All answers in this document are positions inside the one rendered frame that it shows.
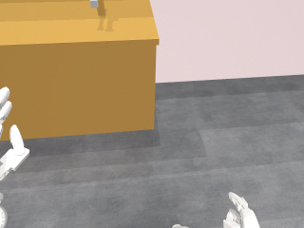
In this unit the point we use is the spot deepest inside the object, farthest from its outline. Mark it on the counter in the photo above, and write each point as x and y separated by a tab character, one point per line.
76	70

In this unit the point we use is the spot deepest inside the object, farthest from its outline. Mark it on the robot left hand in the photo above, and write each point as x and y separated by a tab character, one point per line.
14	157

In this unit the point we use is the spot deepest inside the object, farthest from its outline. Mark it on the robot right hand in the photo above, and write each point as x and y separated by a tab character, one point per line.
246	218

